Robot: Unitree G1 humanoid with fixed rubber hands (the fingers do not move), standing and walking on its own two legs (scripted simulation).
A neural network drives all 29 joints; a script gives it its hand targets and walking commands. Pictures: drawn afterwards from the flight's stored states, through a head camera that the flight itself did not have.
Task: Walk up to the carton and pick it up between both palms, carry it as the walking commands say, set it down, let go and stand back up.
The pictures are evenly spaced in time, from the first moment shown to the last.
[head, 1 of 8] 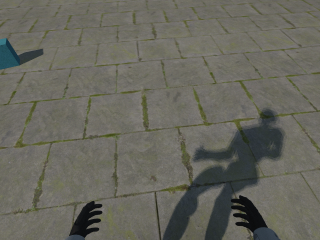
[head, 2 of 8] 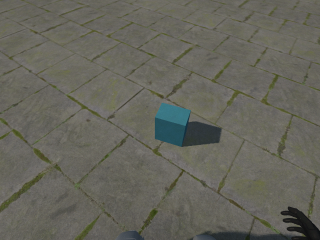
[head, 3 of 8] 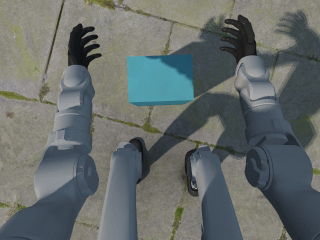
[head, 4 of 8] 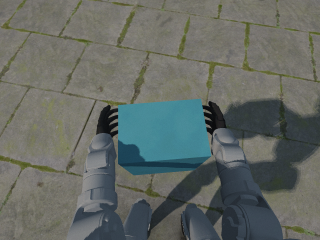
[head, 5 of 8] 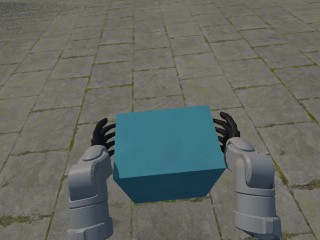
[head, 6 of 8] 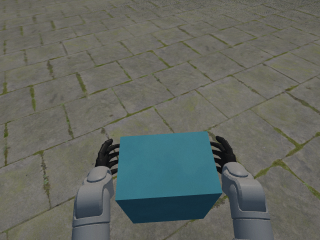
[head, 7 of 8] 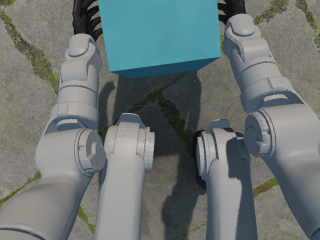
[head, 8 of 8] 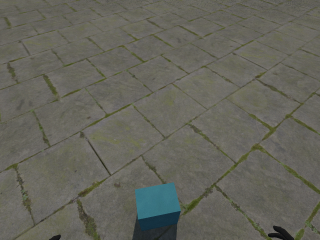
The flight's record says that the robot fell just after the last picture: no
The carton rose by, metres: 0.68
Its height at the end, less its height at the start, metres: +0.00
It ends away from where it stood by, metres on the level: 1.43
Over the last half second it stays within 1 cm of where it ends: yes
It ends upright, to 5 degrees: yes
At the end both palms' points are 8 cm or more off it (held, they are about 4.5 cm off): yes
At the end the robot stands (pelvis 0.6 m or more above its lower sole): yes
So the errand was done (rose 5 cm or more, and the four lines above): yes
